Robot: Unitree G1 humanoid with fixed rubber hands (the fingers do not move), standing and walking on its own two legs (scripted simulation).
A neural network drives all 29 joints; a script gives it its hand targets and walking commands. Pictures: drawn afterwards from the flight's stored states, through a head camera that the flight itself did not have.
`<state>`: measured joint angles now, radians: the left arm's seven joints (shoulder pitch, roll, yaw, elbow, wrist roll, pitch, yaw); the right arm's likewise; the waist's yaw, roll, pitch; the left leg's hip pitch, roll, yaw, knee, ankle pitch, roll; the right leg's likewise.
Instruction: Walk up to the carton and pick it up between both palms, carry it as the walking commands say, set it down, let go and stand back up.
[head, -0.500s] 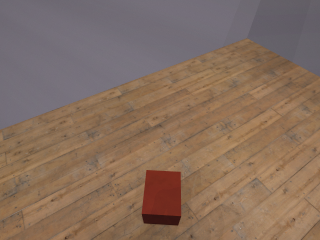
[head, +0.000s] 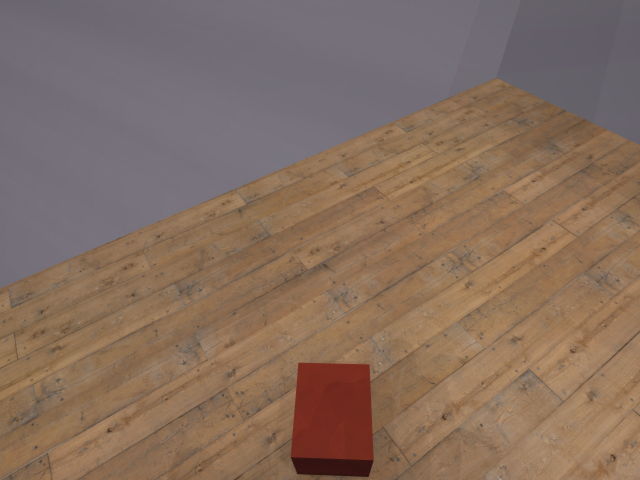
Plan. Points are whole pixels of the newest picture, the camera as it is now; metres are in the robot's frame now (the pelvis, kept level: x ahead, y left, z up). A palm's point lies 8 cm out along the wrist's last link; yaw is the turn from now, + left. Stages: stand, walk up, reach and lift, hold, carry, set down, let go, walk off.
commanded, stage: walk up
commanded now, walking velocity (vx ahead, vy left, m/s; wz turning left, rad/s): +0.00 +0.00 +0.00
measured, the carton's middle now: (333, 419) +0.41 +0.02 -0.66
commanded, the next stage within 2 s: stand in 0.34 s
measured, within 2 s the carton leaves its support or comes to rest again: neither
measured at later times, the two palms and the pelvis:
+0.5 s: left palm out of the picture -0.04 +0.24 -0.14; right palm out of the picture +0.00 -0.21 -0.13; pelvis -0.04 +0.02 +0.01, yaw +0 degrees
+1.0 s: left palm out of the picture -0.05 +0.23 -0.14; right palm out of the picture -0.04 -0.22 -0.13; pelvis -0.05 +0.01 +0.01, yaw +0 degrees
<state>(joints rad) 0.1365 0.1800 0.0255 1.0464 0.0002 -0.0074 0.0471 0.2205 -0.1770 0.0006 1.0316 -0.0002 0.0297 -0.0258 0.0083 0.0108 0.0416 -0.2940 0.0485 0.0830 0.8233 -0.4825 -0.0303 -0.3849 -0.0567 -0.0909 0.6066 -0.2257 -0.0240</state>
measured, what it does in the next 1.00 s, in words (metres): stands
